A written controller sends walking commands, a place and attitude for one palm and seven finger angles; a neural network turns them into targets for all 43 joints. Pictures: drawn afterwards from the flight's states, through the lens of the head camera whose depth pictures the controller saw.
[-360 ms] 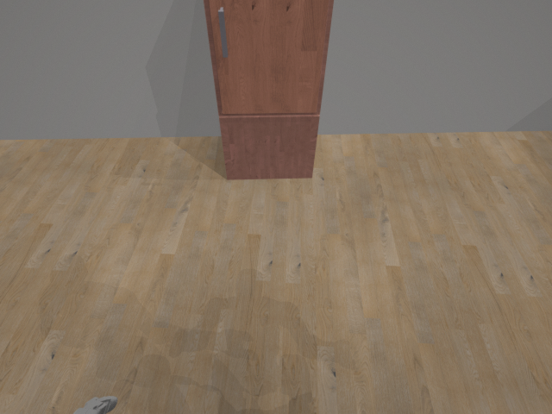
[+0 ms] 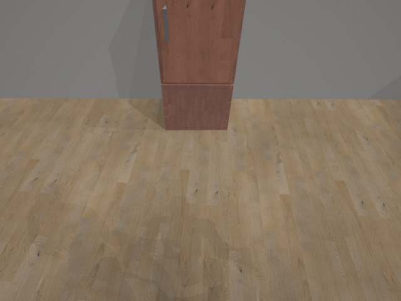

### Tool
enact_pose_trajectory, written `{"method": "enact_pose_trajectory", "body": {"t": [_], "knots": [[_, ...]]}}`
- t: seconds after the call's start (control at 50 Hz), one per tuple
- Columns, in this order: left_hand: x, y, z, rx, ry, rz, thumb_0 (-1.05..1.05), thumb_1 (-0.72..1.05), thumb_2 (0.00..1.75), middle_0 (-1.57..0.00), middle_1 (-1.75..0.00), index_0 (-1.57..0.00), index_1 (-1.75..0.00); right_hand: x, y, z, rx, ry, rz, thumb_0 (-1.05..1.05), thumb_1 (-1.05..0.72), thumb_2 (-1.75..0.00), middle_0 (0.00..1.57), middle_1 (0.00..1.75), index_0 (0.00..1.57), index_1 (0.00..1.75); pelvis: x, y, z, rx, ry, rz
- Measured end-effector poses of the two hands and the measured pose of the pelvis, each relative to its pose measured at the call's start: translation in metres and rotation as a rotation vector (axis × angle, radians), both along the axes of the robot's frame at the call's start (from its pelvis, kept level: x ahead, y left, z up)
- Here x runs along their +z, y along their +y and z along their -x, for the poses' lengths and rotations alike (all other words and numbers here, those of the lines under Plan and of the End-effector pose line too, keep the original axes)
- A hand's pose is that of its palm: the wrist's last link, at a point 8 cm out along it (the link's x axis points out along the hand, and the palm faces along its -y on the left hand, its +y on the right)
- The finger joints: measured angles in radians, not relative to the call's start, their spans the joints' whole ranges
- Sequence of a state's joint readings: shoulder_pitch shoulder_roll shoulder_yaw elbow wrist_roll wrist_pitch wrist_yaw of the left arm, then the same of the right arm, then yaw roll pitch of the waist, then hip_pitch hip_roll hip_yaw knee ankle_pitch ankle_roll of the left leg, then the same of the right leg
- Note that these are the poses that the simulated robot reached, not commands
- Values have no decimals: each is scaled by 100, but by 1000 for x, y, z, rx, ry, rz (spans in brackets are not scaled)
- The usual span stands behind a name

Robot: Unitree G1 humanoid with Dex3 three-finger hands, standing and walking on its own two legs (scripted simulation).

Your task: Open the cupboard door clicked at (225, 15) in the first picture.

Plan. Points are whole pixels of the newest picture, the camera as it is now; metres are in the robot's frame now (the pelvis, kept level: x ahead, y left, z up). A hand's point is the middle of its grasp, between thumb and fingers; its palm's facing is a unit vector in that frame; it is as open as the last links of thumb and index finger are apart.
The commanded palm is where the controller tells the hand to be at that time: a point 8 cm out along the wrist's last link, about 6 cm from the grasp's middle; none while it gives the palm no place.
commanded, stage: stand and wait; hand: left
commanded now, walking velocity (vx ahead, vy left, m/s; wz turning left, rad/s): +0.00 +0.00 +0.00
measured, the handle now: (166, 24) +1.34 +0.27 +0.00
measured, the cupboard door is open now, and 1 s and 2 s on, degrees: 0 0 0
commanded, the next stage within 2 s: look at it before walking up in 0.46 s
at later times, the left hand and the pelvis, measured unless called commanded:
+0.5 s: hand out of the picture +0.06 +0.25 -0.15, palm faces -0.03 -0.94 -0.33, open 7.4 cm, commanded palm none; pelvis -0.01 +0.00 +0.00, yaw +0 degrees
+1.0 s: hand out of the picture +0.06 +0.25 -0.15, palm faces -0.04 -0.94 -0.33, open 7.4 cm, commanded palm none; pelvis +0.00 +0.00 +0.01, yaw -1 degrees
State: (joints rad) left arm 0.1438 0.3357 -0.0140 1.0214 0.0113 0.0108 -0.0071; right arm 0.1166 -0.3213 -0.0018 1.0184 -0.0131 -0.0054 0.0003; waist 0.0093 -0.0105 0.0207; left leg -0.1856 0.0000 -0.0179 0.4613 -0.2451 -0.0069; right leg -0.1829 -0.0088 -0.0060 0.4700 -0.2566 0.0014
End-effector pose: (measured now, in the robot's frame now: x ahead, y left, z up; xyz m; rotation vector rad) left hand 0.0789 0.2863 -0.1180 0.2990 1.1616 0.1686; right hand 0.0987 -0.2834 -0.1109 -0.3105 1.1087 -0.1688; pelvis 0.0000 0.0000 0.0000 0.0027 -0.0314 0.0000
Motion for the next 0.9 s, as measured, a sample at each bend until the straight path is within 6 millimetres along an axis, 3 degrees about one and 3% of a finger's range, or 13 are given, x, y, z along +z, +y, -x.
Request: {"method": "enact_pose_trajectory", "body": {"t": [0.16,0.32,0.9], "knots": [[-2,7,22,18,61,-9,1,90,90,-20,-30,-21,-30,-3,-6,24,-25,68,12,0,-91,-90,20,30,20,30,2,1,4,0,-2,2],[-2,10,28,20,76,-14,1,90,90,-20,-30,-21,-30,-3,-7,36,-41,94,14,0,-91,-90,20,30,20,30,3,3,6,-2,-5,2],[1,9,20,3,67,-13,1,90,90,-20,-30,-21,-30,-2,-5,34,-48,89,5,0,-91,-90,20,30,20,30,5,4,6,-11,-2,1]]}}
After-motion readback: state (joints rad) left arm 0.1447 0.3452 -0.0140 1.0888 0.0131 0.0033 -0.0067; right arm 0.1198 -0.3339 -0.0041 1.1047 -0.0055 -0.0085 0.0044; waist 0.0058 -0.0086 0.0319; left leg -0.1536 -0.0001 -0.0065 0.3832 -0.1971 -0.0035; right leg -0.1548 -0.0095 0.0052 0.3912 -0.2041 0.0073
